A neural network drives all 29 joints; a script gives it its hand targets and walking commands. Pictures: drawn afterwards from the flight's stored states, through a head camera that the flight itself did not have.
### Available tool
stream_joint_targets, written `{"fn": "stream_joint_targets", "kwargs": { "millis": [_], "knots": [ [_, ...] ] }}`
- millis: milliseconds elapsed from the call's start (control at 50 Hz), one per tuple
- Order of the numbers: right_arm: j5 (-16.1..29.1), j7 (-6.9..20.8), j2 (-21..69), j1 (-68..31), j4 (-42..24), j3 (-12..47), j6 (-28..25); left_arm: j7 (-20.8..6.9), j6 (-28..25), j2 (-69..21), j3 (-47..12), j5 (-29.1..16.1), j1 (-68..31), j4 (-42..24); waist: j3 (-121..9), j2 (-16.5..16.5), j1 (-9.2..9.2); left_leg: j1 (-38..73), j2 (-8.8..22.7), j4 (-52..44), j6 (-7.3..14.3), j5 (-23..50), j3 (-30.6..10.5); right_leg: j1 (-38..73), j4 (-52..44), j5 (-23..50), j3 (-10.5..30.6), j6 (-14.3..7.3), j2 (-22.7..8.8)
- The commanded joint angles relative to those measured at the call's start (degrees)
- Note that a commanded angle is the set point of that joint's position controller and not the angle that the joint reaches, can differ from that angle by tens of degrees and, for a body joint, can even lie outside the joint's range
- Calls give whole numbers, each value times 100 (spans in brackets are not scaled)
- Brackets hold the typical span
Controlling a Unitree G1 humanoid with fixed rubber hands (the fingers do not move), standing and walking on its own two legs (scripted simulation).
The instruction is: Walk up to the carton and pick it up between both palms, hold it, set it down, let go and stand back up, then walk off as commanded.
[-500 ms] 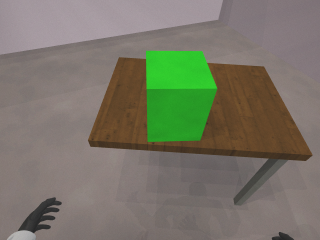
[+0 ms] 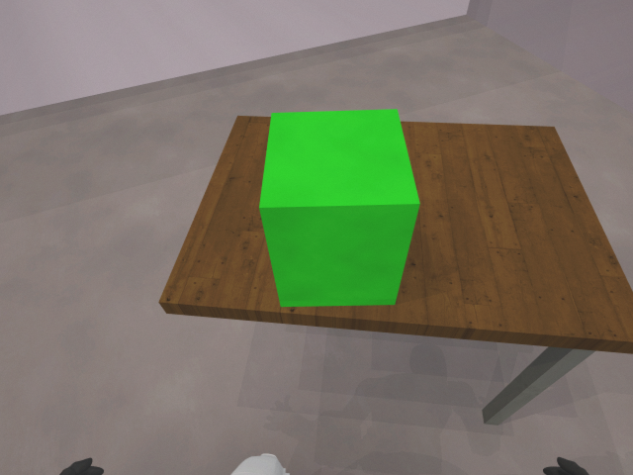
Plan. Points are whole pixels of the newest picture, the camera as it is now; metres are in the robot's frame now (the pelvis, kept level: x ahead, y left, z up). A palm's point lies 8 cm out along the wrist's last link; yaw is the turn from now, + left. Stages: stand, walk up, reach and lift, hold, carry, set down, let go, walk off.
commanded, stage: walk up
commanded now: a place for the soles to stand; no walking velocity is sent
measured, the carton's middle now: (335, 213) +0.51 -0.01 +0.01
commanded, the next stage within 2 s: reach and lift in 1.26 s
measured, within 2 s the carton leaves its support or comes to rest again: neither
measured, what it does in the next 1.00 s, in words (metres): steps on the spot: left foot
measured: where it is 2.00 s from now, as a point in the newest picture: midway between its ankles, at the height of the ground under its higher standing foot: outside the picture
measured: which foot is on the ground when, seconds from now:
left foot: up 0.00-0.02, down 0.04-1.00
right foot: down 0.00-1.00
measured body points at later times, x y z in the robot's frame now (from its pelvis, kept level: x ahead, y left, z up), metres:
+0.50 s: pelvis +0.02 +0.02 -0.01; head +0.03 +0.02 +0.44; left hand +0.15 +0.35 -0.07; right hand +0.15 -0.30 -0.09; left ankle +0.09 +0.15 -0.73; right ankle -0.02 -0.11 -0.73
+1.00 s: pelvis +0.01 +0.03 +0.00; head +0.02 +0.03 +0.45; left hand +0.13 +0.36 -0.08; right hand +0.13 -0.30 -0.09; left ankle +0.09 +0.16 -0.73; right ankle -0.02 -0.11 -0.73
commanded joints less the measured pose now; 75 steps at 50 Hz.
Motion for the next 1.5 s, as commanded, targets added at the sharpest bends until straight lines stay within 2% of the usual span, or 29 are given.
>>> {"fn": "stream_joint_targets", "kwargs": {
  "millis": [0,20,40,60,80,120,140,160,220,260,280,360,500,600,620,680,840,860,920,960,1120,1160,1180,1240,1260,1280,1320,1400,1480],
  "knots": [
    [-90,-172,-1039,-438,-65,-279,-142,95,30,884,283,-93,-23,-298,-690,-246,264,1714,327,-967,242,1464,-19,-747,551,1700,426,-145,-640],
    [-80,-177,-1186,-754,-198,-311,-65,108,23,715,202,-86,52,-293,-616,375,322,1390,849,-1028,493,965,-838,-977,416,421,399,-38,-470],
    [-4,-174,-1276,-855,-251,-310,-58,103,59,594,141,-48,-188,-342,-386,236,241,788,1105,-1313,685,305,-1198,-770,142,-482,426,-22,-368],
    [46,-165,-1171,-1017,-277,-239,-49,137,78,822,217,-84,-247,-225,-203,298,281,430,1148,-1278,641,-98,-1437,-476,-53,-465,517,6,-224],
    [56,-121,-990,-1135,-268,-198,-21,135,35,875,235,-65,-225,-166,-107,478,298,218,821,-1028,415,9,-890,-220,-503,-101,556,-12,-394],
    [120,-84,-854,-1057,-127,-139,-42,130,-44,1191,313,-67,-423,8,-346,-133,113,590,417,-838,96,94,-438,-369,-828,-33,803,-101,-736],
    [101,-56,-810,-1071,-141,-153,-45,135,-88,1165,318,-52,-605,50,-203,79,37,766,363,-892,39,411,-366,-549,-820,203,849,-142,-803],
    [98,-57,-894,-979,-65,-130,-56,105,-115,1086,286,-65,-648,-5,-481,-161,25,1037,379,-733,120,898,-443,-508,-870,558,737,-117,-782],
    [67,-67,-920,-1004,17,-109,-98,100,-95,984,214,-117,-575,40,-723,42,77,1266,598,-802,252,1538,-541,-274,-509,1089,475,2,-637],
    [43,-71,-881,-943,84,-96,-80,113,-73,968,211,-102,-696,129,-670,-162,147,1035,565,-848,195,1413,-511,-6,-527,1016,442,3,-640],
    [28,-102,-989,-1066,128,-132,-87,92,-75,977,208,-128,-640,186,-805,153,164,1101,521,-765,270,1616,-453,9,-453,1213,410,16,-621],
    [80,-93,-819,-1055,243,-43,-102,105,-50,1008,223,-137,-779,266,-719,-215,178,1117,498,-650,228,2071,-298,96,-434,1654,383,52,-654],
    [88,-57,-909,-1222,337,-79,-64,72,-33,984,232,-138,-867,413,-327,32,120,863,494,-1030,157,690,-485,-355,-919,125,560,-56,-646],
    [71,-26,-843,-1162,480,-46,-121,36,-68,1013,253,-118,-1132,491,-481,-241,138,722,445,-1342,92,516,-585,-50,-945,-125,525,-73,-631],
    [78,-57,-899,-1346,410,-49,-128,33,-69,977,228,-132,-1053,488,-336,6,116,847,502,-1188,176,407,-607,-384,-1041,22,690,-44,-706],
    [71,-37,-871,-1129,528,-52,-128,14,-99,967,205,-121,-1195,588,-624,-52,-21,1123,489,-1207,155,657,-513,-283,-930,226,593,-38,-723],
    [82,-60,-792,-1168,588,-21,-182,17,-41,893,219,-117,-1161,785,-441,37,16,751,477,-1388,102,427,-476,-90,-1006,65,473,-81,-632],
    [80,-84,-876,-1323,618,-1,-181,19,-41,866,183,-140,-1167,806,-161,149,164,506,453,-1435,172,279,-539,-60,-1015,121,594,-93,-581],
    [117,-53,-786,-1106,704,-13,-193,-20,-54,897,170,-126,-1253,878,-636,-195,54,917,527,-1528,103,541,-581,0,-958,116,469,-49,-591],
    [99,-81,-873,-1261,672,-1,-196,5,-21,813,146,-141,-1051,972,-366,104,150,538,602,-1607,182,101,-724,100,-959,85,469,-21,-502],
    [101,-88,-876,-1139,709,-28,-182,20,-58,893,192,-103,-1208,990,-677,-277,96,1121,459,-1230,145,1185,-424,73,-961,857,523,-36,-713],
    [92,-111,-813,-1150,768,-12,-199,32,-37,769,147,-149,-1069,972,-679,103,150,1013,504,-1161,142,1418,-401,160,-948,1025,526,-64,-670],
    [110,-110,-783,-1077,798,26,-215,16,-55,871,197,-122,-1141,957,-687,-238,99,1062,471,-1198,109,1542,-375,144,-938,1041,463,-90,-675],
    [89,-111,-791,-1109,783,-4,-184,29,-14,986,230,-138,-1133,1017,-828,-123,118,1129,489,-1118,122,1458,-264,178,-735,1087,381,-51,-669],
    [-848,-34,125,-2653,1824,-858,-1500,20,1126,323,443,116,-3420,-198,-229,-523,-143,797,-58,-890,-456,-306,779,-1102,-587,-93,-11,-91,104],
    [-850,57,-305,-2289,1942,-1094,-1585,100,1570,271,359,92,-3283,-458,-84,-684,-327,1143,27,-581,-349,-675,696,-1657,-391,-528,13,-326,21],
    [-857,178,-427,-1948,1916,-1248,-1763,140,1885,145,273,92,-2980,-917,-323,-861,-142,1913,20,-429,-218,-516,557,-2025,-276,-371,-31,-388,-34],
    [-565,242,-438,-1798,1705,-1066,-1717,203,2152,64,533,337,-2317,-1290,-638,-589,103,2548,49,-798,-247,171,598,-1415,-583,270,-32,-181,143],
    [-274,355,-515,-1807,1209,-888,-1579,314,2151,-201,493,327,-2038,-1314,-841,-357,81,2338,-23,-1228,-355,853,692,-434,-888,962,-30,-30,401]
  ]
}}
